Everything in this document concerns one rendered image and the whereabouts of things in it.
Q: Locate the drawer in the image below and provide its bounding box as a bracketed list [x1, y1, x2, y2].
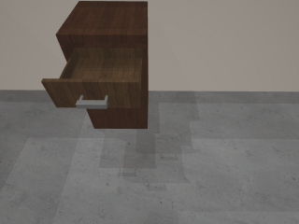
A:
[41, 48, 143, 108]

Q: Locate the handle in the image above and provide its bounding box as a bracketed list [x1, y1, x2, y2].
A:
[76, 95, 108, 109]

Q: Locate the cabinet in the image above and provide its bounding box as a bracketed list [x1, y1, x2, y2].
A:
[56, 1, 149, 129]

